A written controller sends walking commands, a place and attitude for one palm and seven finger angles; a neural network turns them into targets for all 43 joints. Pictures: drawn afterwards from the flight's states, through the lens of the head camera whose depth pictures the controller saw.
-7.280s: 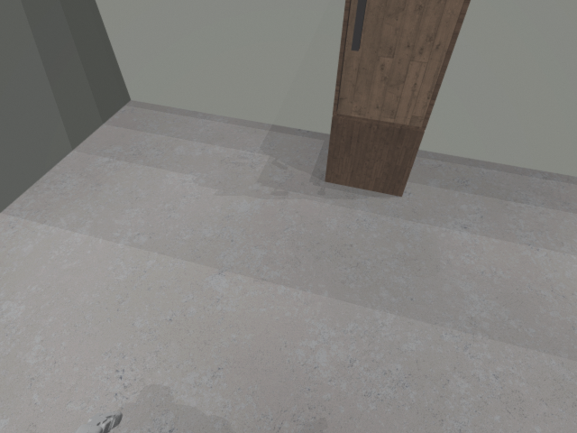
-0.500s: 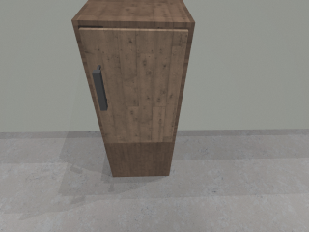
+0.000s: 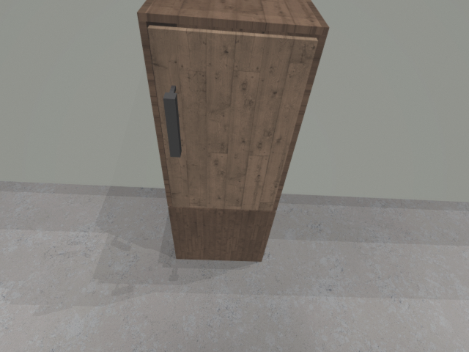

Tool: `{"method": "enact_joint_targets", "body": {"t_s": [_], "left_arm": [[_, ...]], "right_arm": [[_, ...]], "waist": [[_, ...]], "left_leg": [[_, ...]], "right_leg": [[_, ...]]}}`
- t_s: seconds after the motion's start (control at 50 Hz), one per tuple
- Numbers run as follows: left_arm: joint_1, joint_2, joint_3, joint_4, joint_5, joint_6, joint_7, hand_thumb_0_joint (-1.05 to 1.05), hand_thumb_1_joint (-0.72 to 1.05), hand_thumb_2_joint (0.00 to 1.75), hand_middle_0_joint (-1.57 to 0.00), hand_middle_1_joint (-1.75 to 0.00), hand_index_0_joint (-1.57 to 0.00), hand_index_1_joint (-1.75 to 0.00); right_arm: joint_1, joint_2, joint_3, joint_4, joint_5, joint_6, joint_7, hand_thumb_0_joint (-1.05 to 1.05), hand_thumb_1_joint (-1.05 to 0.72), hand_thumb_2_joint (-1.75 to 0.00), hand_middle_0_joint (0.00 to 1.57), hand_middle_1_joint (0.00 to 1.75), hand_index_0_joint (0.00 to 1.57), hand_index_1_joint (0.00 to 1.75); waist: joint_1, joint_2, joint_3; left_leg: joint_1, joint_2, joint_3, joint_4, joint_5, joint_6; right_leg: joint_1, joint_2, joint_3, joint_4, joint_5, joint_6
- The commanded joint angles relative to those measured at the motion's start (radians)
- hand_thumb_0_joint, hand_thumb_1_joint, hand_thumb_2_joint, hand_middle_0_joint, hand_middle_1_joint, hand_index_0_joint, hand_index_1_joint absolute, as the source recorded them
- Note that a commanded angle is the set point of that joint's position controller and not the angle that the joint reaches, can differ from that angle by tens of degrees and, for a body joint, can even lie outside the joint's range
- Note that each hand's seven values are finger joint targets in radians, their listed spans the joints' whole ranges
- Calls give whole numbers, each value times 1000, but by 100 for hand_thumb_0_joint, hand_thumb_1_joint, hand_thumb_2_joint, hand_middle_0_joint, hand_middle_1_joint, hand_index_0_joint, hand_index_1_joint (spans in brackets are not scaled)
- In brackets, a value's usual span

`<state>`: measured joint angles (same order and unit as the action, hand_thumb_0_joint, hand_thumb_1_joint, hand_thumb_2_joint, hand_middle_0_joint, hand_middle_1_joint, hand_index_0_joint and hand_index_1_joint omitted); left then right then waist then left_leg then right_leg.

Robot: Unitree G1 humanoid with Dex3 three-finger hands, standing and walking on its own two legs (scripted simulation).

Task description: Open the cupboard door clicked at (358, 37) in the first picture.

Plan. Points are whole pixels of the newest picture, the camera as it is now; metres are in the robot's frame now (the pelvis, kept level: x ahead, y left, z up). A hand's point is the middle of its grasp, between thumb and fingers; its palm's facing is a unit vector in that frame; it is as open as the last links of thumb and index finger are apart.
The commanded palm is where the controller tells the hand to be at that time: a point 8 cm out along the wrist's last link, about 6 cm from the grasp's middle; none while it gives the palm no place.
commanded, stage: shuffle to correct the standing spot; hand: left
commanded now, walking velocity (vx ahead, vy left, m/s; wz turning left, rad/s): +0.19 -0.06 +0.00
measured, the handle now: (174, 122) +0.62 +0.17 +0.05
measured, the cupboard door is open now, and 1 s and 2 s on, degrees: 0 0 0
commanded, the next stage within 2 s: come to a stop and stand still in 0.44 s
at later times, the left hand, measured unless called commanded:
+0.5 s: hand out of the picture +0.07 +0.15 -0.15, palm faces +0.07 -0.98 -0.20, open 7.3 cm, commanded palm none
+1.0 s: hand out of the picture +0.09 +0.18 -0.16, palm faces +0.04 -0.97 -0.22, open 7.3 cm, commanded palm none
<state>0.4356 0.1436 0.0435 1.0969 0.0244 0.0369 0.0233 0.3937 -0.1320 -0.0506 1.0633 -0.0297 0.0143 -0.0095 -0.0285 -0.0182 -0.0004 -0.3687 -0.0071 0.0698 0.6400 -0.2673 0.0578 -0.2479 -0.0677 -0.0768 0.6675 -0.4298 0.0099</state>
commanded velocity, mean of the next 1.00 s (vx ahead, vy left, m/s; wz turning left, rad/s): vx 0.04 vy -0.06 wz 0.05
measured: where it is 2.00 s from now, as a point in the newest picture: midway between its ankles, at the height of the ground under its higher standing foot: outside the picture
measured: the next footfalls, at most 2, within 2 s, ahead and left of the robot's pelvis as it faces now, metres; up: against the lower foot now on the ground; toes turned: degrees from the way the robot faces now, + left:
right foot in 0.38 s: +0.08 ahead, -0.14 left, +0.00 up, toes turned -8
left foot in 0.72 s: +0.21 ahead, +0.10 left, +0.00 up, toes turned +8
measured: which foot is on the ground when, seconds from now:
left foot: down 0.00-0.40, up 0.42-0.70, down 0.72-1.00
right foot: up 0.00-0.36, down 0.38-0.76, up 0.78-1.00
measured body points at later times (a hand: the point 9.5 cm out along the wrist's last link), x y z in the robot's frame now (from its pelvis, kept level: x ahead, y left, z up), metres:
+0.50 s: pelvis +0.05 -0.02 +0.02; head +0.04 -0.03 +0.47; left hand +0.06 +0.20 -0.13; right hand +0.02 -0.24 -0.15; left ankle +0.07 +0.07 -0.68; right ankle +0.04 -0.13 -0.72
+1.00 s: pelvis +0.07 +0.00 +0.01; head +0.12 -0.01 +0.45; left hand +0.09 +0.23 -0.15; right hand +0.18 -0.22 -0.14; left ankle +0.17 +0.10 -0.72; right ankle +0.04 -0.12 -0.69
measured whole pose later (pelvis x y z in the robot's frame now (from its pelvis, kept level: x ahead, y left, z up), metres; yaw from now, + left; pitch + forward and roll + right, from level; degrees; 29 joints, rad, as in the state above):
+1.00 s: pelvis +0.07 +0.00 +0.01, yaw -1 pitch -1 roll +0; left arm 0.26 0.15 0.05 1.01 0.03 0.05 0.03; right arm 0.08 -0.14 -0.05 0.99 -0.02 0.01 -0.04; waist 0.02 0.02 0.10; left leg -0.37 0.05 0.15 0.49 -0.11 0.05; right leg -0.35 -0.04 -0.04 0.86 -0.48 0.02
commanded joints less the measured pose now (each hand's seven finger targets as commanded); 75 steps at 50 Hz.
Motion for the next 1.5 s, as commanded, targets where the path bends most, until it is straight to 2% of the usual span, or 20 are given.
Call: {"method": "enact_joint_targets", "body": {"t_s": [0.0, 0.08, 0.24, 0.32, 0.34, 0.38, 0.4, 0.48, 0.64, 0.7, 0.76, 0.9, 1.02, 1.04, 1.06, 1.1, 1.16, 1.3, 1.4, 1.48], "left_arm": [[-57, 48, 6, -110, 12, -33, -8, 0, 90, 90, -20, -30, -20, -30], [17, 13, 2, -61, 8, -38, -17, 0, 90, 90, -20, -30, -20, -30], [-104, 1, 2, -114, 3, -33, -20, 0, 90, 90, -20, -30, -20, -30], [-4, 9, 10, -78, 3, -39, -19, 0, 90, 90, -20, -30, -20, -30], [52, 27, 15, -58, 4, -44, -13, 0, 90, 90, -20, -30, -20, -30], [127, 134, 34, -46, 9, -54, 8, 0, 90, 90, -20, -30, -20, -30], [113, 150, 34, -61, 1, -59, 17, 0, 90, 90, -20, -30, -20, -30], [-28, 79, 19, -86, -2, -97, 14, 0, 90, 90, -20, -30, -20, -30], [4, 78, 4, -39, 1, -77, 16, 0, 90, 90, -20, -30, -20, -30], [77, 27, -10, -36, -11, -54, 23, 0, 90, 90, -20, -30, -20, -30], [67, 23, -14, -29, -9, -22, 32, 0, 90, 90, -20, -30, -20, -30], [-13, 37, 6, -90, 5, 6, 10, 0, 90, 90, -20, -30, -20, -30], [100, 43, 24, -77, 7, 7, 1, 0, 90, 90, -20, -30, -20, -30], [119, 83, 28, -76, 18, 1, 4, 0, 90, 90, -20, -30, -20, -30], [42, 152, 26, -106, 23, -10, 11, 0, 90, 90, -20, -30, -20, -30], [-167, 163, 23, -167, 13, -28, 24, 0, 90, 90, -20, -30, -20, -30], [-204, 144, 17, -163, -1, -53, 13, 0, 90, 90, -20, -30, -20, -30], [-75, 175, 34, -107, 3, -48, 6, 0, 90, 90, -20, -30, -20, -30], [-72, 66, 5, -80, -12, -40, -3, 0, 90, 90, -20, -30, -20, -30], [-74, 64, -10, -22, -10, -42, 2, 0, 90, 90, -20, -30, -20, -30]], "right_arm": [[92, -161, -24, -11, 4, -33, -24, 0, -90, -90, 20, 30, 20, 30], [7, -130, -12, -26, 6, -60, -24, 0, -90, -90, 20, 30, 20, 30], [62, -137, -28, 6, -4, -51, -27, 0, -90, -90, 20, 30, 20, 30], [14, -139, -31, 7, -2, -37, -21, 0, -90, -90, 20, 30, 20, 30], [-4, -118, -28, 4, 0, -35, -17, 0, -90, -90, 20, 30, 20, 30], [-54, -30, -7, -41, 12, -35, -7, 0, -90, -90, 20, 30, 20, 30], [-108, -68, -15, -65, 2, -33, 3, 0, -90, -90, 20, 30, 20, 30], [-59, -51, -25, -32, -1, -17, 22, 0, -90, -90, 20, 30, 20, 30], [-90, -5, 16, -39, 11, -28, 0, 0, -90, -90, 20, 30, 20, 30], [-21, -154, -7, -28, 19, -42, -23, 0, -90, -90, 20, 30, 20, 30], [-70, -169, -14, -29, 19, -25, -41, 0, -90, -90, 20, 30, 20, 30], [-158, -204, -46, -71, 11, -9, -51, 0, -90, -90, 20, 30, 20, 30], [-246, -180, -49, -98, -3, 18, -24, 0, -90, -90, 20, 30, 20, 30], [-243, -131, -40, -102, 4, 29, -16, 0, -90, -90, 20, 30, 20, 30], [-239, -54, -26, -123, 14, 40, -6, 0, -90, -90, 20, 30, 20, 30], [-244, -87, -30, -126, 6, 46, 10, 0, -90, -90, 20, 30, 20, 30], [-138, -88, -22, -56, 0, 32, 16, 0, -90, -90, 20, 30, 20, 30], [-107, -76, -1, -50, 6, -2, 3, 0, -90, -90, 20, 30, 20, 30], [-15, -151, 8, -2, 6, -26, -24, 0, -90, -90, 20, 30, 20, 30], [-44, -105, 26, 25, 14, -31, -30, 0, -90, -90, 20, 30, 20, 30]], "waist": [[8, 246, 199], [43, 78, 98], [-10, 90, 82], [43, 52, 67], [65, -10, 65], [100, -299, 99], [96, -186, 123], [8, -45, 118], [25, -71, 84], [32, 161, -71], [25, 248, -24], [18, 90, -120], [84, 94, -44], [93, -67, -1], [66, -291, 66], [16, -194, 127], [-8, -126, 129], [66, -109, 89], [62, 140, 15], [61, 88, 53]], "left_leg": [[17, 329, -580, -590, -593, 103], [-2, 258, -327, -540, -315, 98], [104, 293, -299, -526, -286, 127], [-22, 233, -231, -438, -320, 72], [-97, 177, -188, -350, -315, 40], [-364, -2, 40, 54, -248, -26], [-359, 35, -1, 228, -243, -16], [-277, 90, -36, 426, -22, -27], [81, 48, 38, -115, 121, -71], [346, 270, -159, -160, 809, 10], [258, 327, -210, -273, 866, 95], [260, 368, -186, -279, 598, 150], [-78, 241, -110, -317, -169, 14], [-145, 126, -30, -173, -256, -41], [-173, 30, 31, 33, -222, -91], [-63, 61, -71, 246, -151, -72], [-70, 60, -48, 275, -29, -74], [23, 47, -6, -92, -98, -73], [183, 220, -196, -328, 149, 16], [124, 143, -123, -332, 185, -11]], "right_leg": [[-374, -11, 73, 422, 11, -45], [-235, -28, 48, 348, 142, -15], [-165, -13, 19, 20, 53, -16], [106, 36, -26, -226, 122, -23], [216, 25, -1, -301, 115, -38], [310, -279, 402, -519, -244, -164], [208, -348, 441, -578, -286, -200], [83, -233, 181, -531, 15, -164], [40, -153, 13, -295, 598, -113], [-36, -51, -22, -131, 248, 0], [-32, -5, 0, 37, -70, 13], [-133, 9, 68, 263, -59, 18], [180, 31, -8, -180, 123, -13], [160, -39, 92, -353, 35, -39], [-5, -234, 376, -540, -276, -122], [-262, -279, 384, -624, -370, -155], [-129, -172, 217, -527, -68, -110], [70, -208, 229, -428, 75, -157], [18, -26, 26, -220, 175, -31], [114, -39, 46, -259, 306, -23]]}}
